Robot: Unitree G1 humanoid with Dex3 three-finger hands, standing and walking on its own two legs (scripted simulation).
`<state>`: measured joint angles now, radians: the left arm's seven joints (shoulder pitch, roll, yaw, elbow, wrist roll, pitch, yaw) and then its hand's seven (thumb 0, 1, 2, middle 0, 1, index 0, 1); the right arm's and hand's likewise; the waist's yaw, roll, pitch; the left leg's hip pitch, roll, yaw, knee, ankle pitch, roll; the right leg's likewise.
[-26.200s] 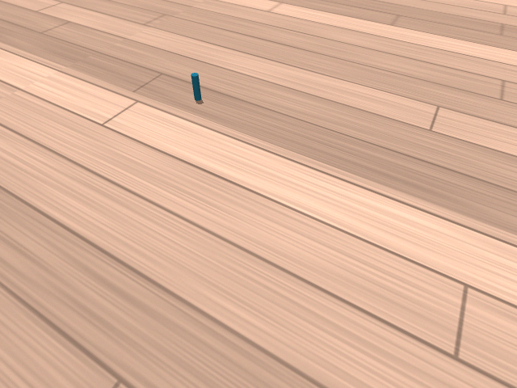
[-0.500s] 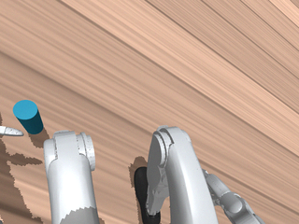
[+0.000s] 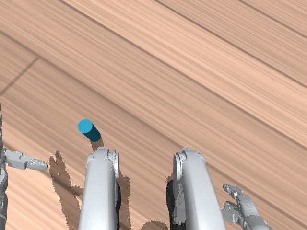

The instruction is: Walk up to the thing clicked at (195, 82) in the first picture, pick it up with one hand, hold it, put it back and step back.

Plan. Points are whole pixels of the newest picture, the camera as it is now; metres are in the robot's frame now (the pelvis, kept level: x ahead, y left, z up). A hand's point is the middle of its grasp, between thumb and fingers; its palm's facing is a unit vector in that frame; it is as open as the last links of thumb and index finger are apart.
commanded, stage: home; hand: left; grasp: from the side
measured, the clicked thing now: (90, 131) +0.41 +0.23 -0.35
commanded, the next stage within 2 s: none
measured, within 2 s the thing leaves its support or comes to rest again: neither
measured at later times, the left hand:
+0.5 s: hand out of the picture +0.26 +0.24 +0.13, palm faces +0.22 -0.91 -0.36, open 17.4 cm
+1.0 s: hand out of the picture +0.23 +0.21 +0.22, palm faces +0.21 -0.93 -0.29, open 17.6 cm
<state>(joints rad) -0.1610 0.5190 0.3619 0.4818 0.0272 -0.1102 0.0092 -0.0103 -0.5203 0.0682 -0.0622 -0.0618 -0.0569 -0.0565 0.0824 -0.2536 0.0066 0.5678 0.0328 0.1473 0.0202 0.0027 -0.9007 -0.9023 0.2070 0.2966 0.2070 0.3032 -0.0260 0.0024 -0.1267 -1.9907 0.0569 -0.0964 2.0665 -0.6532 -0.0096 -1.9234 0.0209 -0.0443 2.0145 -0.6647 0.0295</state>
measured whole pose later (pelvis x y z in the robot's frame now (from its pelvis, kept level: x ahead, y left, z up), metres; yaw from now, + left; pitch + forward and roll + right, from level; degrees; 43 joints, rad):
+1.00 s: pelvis +0.09 +0.01 +0.28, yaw +6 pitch +9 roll -2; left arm 0.49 0.21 -0.01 -0.03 -0.01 0.27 0.15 -0.01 -0.56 0.04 -0.05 -0.06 -0.05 -0.05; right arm 0.28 -0.20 0.03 0.47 0.01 -0.09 -0.17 0.01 -0.90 -0.90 0.21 0.30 0.21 0.30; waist -0.02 0.04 -0.12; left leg -0.66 0.04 -0.03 1.00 -0.48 -0.01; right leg -0.59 -0.01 -0.04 0.93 -0.49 0.02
